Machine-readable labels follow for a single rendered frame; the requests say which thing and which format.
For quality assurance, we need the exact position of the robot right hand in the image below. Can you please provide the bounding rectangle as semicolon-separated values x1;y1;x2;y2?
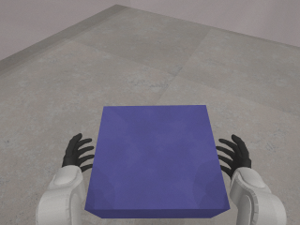
216;134;251;180

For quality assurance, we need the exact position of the robot left forearm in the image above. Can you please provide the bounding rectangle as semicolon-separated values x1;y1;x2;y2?
36;165;86;225

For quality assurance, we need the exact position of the carton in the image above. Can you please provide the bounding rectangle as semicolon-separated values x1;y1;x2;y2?
84;105;231;218

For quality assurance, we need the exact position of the robot right forearm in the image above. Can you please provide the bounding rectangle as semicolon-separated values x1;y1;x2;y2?
229;167;287;225

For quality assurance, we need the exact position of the robot left hand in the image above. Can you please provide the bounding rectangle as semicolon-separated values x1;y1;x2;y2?
62;133;95;173

